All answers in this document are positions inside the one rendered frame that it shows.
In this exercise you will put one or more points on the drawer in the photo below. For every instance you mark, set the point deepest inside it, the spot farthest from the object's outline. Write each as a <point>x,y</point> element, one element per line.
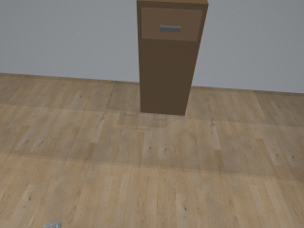
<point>188,20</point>

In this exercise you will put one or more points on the handle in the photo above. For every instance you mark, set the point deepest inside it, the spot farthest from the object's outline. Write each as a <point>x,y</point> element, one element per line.
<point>170,28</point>

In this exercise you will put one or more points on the cabinet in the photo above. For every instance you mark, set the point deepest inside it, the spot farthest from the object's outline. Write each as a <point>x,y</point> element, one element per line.
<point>166,67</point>

